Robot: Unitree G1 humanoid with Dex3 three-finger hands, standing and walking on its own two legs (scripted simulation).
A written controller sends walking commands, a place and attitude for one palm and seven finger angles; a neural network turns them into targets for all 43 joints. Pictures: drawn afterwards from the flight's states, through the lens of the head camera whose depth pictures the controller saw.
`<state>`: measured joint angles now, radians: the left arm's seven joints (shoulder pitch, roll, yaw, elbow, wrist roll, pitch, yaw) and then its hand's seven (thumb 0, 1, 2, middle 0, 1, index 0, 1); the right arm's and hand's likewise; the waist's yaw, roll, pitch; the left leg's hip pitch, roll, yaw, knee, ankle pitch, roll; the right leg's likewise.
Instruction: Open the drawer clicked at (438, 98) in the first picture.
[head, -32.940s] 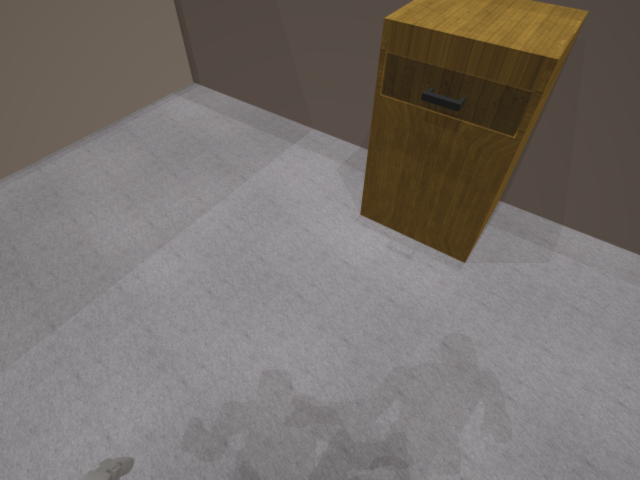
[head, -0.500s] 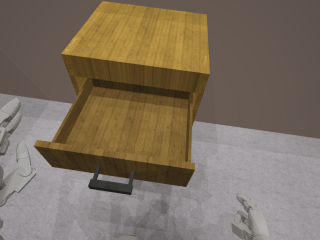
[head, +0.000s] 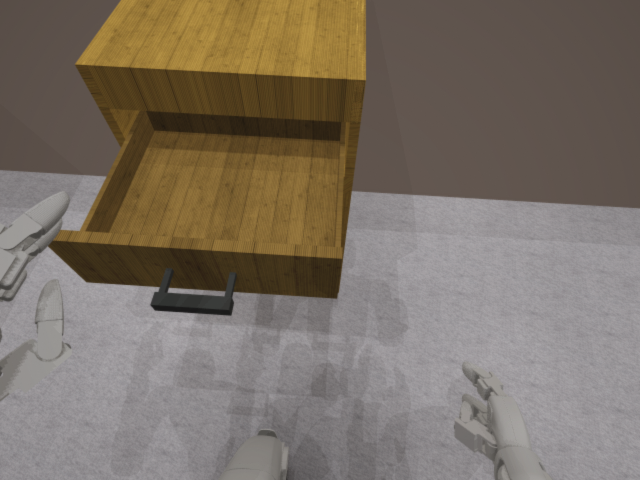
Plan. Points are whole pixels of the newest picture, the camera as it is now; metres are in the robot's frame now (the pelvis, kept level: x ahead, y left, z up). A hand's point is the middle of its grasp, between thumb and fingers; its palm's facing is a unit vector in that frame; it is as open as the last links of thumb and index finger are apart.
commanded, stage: stop stepping back and stand still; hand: left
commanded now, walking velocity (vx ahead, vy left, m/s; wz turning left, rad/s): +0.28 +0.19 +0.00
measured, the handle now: (196, 290) +0.38 +0.22 -0.10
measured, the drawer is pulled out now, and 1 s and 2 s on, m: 0.30 0.30 0.30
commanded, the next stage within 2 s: let the arm hang, fingers relaxed in 0.78 s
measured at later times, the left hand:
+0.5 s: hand out of the picture +0.06 +0.23 +0.19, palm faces +0.43 -0.74 -0.51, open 7.4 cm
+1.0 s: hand out of the picture +0.07 +0.23 +0.03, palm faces +0.28 -0.83 -0.49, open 7.4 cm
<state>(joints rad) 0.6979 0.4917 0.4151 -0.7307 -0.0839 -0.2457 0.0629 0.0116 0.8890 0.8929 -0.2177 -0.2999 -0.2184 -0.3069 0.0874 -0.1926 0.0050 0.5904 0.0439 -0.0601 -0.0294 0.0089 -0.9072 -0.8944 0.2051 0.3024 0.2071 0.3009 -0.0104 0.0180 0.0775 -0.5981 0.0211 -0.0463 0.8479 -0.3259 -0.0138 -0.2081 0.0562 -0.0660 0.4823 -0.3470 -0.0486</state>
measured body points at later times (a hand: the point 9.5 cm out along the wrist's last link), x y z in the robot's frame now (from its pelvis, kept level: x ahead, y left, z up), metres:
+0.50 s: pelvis -0.10 -0.02 +0.00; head -0.09 -0.02 +0.45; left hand +0.04 +0.27 +0.22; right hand +0.09 -0.22 -0.09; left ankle -0.13 +0.09 -0.72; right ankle -0.07 -0.09 -0.73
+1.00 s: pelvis -0.11 -0.04 +0.00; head -0.10 -0.07 +0.44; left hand +0.05 +0.27 +0.06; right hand +0.05 -0.26 -0.13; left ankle -0.15 +0.09 -0.69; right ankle -0.09 -0.10 -0.73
